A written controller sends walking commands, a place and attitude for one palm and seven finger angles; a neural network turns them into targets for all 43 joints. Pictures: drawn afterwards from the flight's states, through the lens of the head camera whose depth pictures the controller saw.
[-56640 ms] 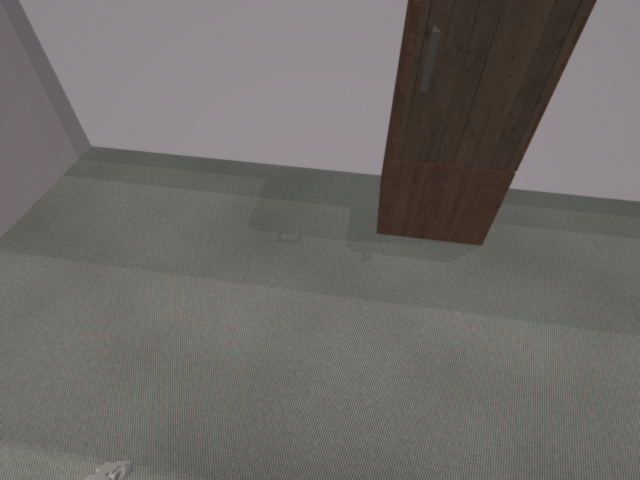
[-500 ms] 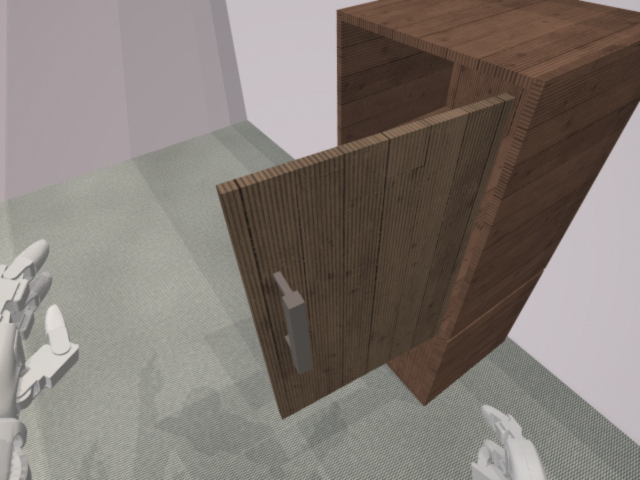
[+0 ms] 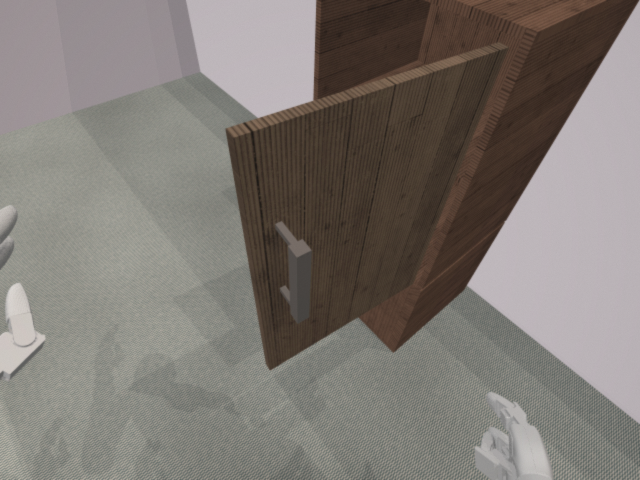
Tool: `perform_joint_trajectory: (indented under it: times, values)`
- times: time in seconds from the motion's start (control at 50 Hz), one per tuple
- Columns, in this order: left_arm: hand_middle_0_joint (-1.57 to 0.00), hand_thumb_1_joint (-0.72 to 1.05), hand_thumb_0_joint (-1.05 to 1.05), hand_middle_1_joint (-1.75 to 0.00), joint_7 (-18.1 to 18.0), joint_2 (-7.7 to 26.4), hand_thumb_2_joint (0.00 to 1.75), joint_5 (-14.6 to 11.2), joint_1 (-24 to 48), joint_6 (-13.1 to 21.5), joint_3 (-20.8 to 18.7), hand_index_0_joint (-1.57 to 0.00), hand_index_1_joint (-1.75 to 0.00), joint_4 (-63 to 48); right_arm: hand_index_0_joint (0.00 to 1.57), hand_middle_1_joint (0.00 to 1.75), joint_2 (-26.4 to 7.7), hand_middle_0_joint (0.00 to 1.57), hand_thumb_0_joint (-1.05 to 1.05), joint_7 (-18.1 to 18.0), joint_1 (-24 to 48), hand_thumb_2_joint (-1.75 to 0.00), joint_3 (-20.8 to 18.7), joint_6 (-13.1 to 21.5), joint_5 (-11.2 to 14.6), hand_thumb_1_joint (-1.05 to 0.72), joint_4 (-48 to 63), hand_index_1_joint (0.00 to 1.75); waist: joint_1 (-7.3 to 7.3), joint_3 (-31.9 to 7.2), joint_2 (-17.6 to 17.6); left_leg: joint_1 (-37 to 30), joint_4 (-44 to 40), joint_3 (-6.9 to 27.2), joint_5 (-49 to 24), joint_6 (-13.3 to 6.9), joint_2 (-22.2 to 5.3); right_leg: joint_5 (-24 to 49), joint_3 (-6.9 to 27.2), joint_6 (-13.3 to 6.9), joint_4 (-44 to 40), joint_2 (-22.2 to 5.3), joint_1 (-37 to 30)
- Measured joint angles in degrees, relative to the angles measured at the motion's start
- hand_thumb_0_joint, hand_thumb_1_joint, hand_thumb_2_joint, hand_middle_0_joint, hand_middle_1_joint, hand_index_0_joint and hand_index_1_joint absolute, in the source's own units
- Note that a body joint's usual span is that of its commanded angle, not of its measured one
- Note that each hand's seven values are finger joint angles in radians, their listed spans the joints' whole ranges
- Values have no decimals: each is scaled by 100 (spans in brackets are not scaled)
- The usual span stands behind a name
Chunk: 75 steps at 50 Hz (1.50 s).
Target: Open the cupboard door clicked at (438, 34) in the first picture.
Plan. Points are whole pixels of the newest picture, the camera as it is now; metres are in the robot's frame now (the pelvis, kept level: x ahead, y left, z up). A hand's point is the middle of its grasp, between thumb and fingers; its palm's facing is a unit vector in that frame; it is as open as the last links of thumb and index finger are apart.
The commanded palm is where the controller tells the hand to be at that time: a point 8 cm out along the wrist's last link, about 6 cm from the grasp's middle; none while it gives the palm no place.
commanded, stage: step back with the hand held close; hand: left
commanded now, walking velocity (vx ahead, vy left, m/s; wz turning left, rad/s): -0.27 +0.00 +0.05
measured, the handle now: (291, 275) +0.38 +0.07 +0.02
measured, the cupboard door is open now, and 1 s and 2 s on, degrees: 83 83 83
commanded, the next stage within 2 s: stop stepping back and stand still in 0.52 s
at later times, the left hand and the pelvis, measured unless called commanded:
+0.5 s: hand out of the picture +0.08 +0.31 +0.16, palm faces +0.53 -0.73 -0.43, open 7.4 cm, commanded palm +0.00 +0.33 +0.18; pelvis -0.10 +0.02 -0.02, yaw +6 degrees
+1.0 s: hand out of the picture -0.02 +0.26 +0.19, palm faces +0.42 -0.77 -0.47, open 7.4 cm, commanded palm -0.05 +0.29 +0.18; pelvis -0.20 +0.00 -0.02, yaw -3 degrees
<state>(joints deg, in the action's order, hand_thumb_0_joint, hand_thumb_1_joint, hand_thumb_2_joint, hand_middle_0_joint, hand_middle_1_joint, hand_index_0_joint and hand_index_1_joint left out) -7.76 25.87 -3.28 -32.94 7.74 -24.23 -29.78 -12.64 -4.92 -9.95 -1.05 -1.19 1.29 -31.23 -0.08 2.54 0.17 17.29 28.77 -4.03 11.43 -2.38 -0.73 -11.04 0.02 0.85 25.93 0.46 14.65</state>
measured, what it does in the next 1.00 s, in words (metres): walks backwards: right foot, then left foot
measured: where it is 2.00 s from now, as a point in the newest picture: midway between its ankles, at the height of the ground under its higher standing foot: outside the picture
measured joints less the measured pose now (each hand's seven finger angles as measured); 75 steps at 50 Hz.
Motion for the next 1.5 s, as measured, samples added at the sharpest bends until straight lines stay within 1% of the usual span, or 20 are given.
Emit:
perform_joint_trajectory:
  times: [0.24, 0.36, 0.44, 0.5, 0.54, 0.6, 0.7, 0.8, 0.84, 0.92, 0.98, 1.04, 1.08, 1.14, 1.18, 1.22, 1.26, 1.38, 1.48, 1.5]
  values:
    - [-21, 89, 1, -30, -51, -264, 90, 288, 381, 250, -61, -21, -30, 190, 20, 30, 76, 20, 1, 29, -253, -90, 102, 419, -57, -90, -48, 30, -59, 83, -87, 724, 872, 139, 150, -157, 54, -180, 177, 31, 878, 158, 544]
    - [-21, 89, 1, -30, -136, -413, 90, 236, 203, 427, -71, -21, -30, -132, 20, 30, 68, 20, 1, 140, -250, -90, 58, 461, -123, -90, -328, 30, 79, 69, 7, 1109, 1495, 186, 1160, 146, 130, 24, 195, 17, 845, 84, 765]
    - [-21, 89, 1, -30, -180, -299, 90, 188, 262, 455, -57, -21, -30, -249, 20, 30, 46, 20, 1, 121, -212, -90, 48, 446, -119, -90, -421, 30, 71, 18, 133, 828, 1021, 227, 514, 93, 166, 21, 264, 110, 862, 45, 960]
    - [-21, 88, 1, -30, -194, -179, 90, 219, 580, 484, -153, -21, -30, -112, 20, 30, 87, 20, 1, 52, -78, -90, -7, 607, -173, -90, -449, 30, 23, 188, -38, 939, 923, 293, -213, -191, 29, -1020, 339, 82, 2474, 363, 1329]
    - [-22, 88, 1, -30, -194, -84, 90, 189, 641, 483, -284, -21, -30, -66, 20, 30, 212, 20, 1, 103, -22, -90, -27, 706, -182, -90, -511, 30, 25, 164, -97, 947, 708, 326, -308, -226, -88, -1362, 345, 59, 3527, 553, 1365]
    - [-21, 89, 1, -30, -236, -26, 90, 85, 520, 439, -427, -21, -30, -240, 20, 30, 377, 20, 1, 214, 15, -90, 26, 816, -176, -90, -556, 30, 122, -21, -55, 984, 269, 209, -605, -187, -285, -1557, 231, 67, 4011, 542, 1039]
    - [-21, 89, 1, -30, -212, -167, 90, -35, 487, 356, -147, -21, -30, -556, 20, 30, 516, 21, 1, 294, 104, -90, 163, 958, -199, -90, -538, 30, 119, -309, 42, 1060, -648, 59, -1252, -100, -444, -2039, -4, -13, 2841, 374, -15]
    - [-21, 89, 1, -30, -95, 134, 90, -140, 307, 282, -146, -21, -30, -684, 21, 30, 572, 21, 1, 324, 177, -90, 257, 952, -222, -90, -223, 30, -92, -359, 216, 1261, -1315, -2, -1444, 235, -274, -2009, -399, -313, 261, 438, -1169]
    - [-21, 89, 1, -30, -76, 428, 90, -187, -35, 319, -469, -21, -30, -887, 21, 30, 535, 21, 0, 334, 282, -90, 318, 873, -219, -90, -47, 30, 2, -301, 511, 1623, -855, -239, -1204, 295, -86, -1268, -272, -423, -549, 210, -1375]
    - [-22, 88, 1, -30, 52, 513, 90, -188, -500, 360, -410, -21, -30, -944, 21, 30, 272, 21, 0, 295, -28, -90, 264, 611, -169, -90, -444, 30, 97, -370, 103, 1583, 569, 70, -324, 303, -151, -1616, -185, -399, -86, 421, -1498]
    - [-22, 88, 1, -30, 15, 433, 90, -155, -409, 358, -474, -22, -30, -696, 20, 30, 169, 20, 1, 201, -506, -90, 225, 540, -62, -90, -684, 30, 130, -633, 198, 1133, 530, -50, -705, 11, -16, -1915, -93, -331, 348, 267, -1641]
    - [-22, 88, 1, -30, -62, 77, 90, -117, 334, 322, -394, -22, -30, 196, 20, 30, 10, 20, 1, 48, -619, -90, 151, 536, -57, -90, -837, 30, 17, -677, 91, 911, 554, -130, -618, -110, 47, -1972, -106, -131, 1697, 160, -1170]
    - [-22, 88, 1, -30, -108, -86, 90, -69, 849, 142, -348, -21, -30, 815, 20, 30, -15, 20, 1, -5, -586, -90, 120, 553, -84, -90, -859, 30, -119, -642, 1, 817, 349, -91, -725, -67, 74, -2152, -88, -210, 2245, 220, -717]
    - [-21, 89, 1, -30, -113, -130, 90, -18, 1164, -57, -240, -21, -30, 1185, 20, 30, 44, 20, 1, 12, -515, -90, 98, 590, -87, -90, -704, 30, -327, -434, 2, 918, 318, -25, -290, 118, 116, -2267, -211, -378, 1488, 246, -480]
    - [-21, 89, 1, -30, -43, -229, 90, 36, 919, -75, -25, -20, -30, 930, 20, 30, 46, 20, 1, 91, -532, -90, 57, 566, -64, -90, -671, 30, -371, -347, 25, 1433, 1714, 186, 571, 304, 216, -1480, -333, -528, 1426, 205, -319]
    - [-21, 89, 1, -30, 63, -410, 90, 60, 352, 28, 175, -20, -30, 496, 20, 30, 44, 20, 1, 169, -614, -90, 40, 514, -106, -90, -838, 30, -246, -506, 150, 1842, 3347, 316, 557, 418, 333, -1161, -234, -577, 1218, 163, -217]
    - [-21, 89, 1, -30, 130, -485, 90, 122, -195, 242, 257, -21, -30, 199, 20, 30, 70, 20, 1, 169, -742, -90, 21, 511, -119, -90, -914, 30, -129, -681, 255, 1877, 4005, 300, 319, 442, 265, -862, -124, -579, 743, 151, -217]
    - [-22, 88, 1, -30, -33, -106, 90, 279, 33, 695, -24, -22, -30, 466, 20, 30, -23, 20, 1, -64, -902, -90, -92, 824, -145, -90, -913, 30, 35, -624, 211, 753, 1983, 139, 670, 233, -28, -289, -231, -531, -109, 32, -180]
    - [-22, 88, 1, -30, -237, -227, 90, 172, 337, 613, -208, -21, -30, 663, 20, 30, -235, 20, 1, -51, -657, -90, -141, 924, -119, -90, -796, 30, 33, -507, -127, -651, -305, -46, 405, 21, -79, -466, -336, -406, 242, 67, 3]
    - [-21, 89, 1, -30, -253, -254, 90, 145, 334, 589, -203, -21, -30, 661, 20, 30, -206, 20, 1, -38, -548, -90, -159, 914, -104, -90, -784, 30, -6, -464, -117, -717, -376, -47, 445, 121, -62, -571, -335, -375, 447, 37, 73]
